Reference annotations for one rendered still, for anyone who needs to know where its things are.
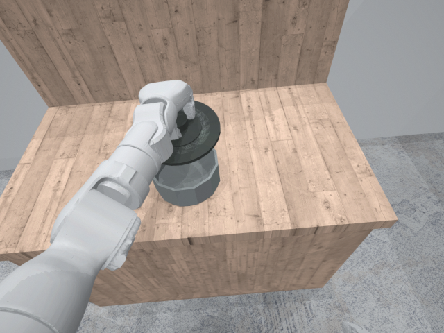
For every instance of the left robot upper arm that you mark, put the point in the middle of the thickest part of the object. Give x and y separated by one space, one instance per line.
50 292

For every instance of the knob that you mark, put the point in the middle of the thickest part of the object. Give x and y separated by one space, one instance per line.
182 121

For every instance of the pot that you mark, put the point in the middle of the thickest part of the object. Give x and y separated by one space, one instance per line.
189 184

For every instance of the lid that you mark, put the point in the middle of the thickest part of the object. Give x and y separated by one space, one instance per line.
198 139

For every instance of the robot left hand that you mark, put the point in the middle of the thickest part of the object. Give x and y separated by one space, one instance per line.
179 92

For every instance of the table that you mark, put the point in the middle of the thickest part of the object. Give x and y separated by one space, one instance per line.
296 195

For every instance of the left robot forearm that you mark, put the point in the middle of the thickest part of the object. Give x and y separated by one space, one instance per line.
126 175

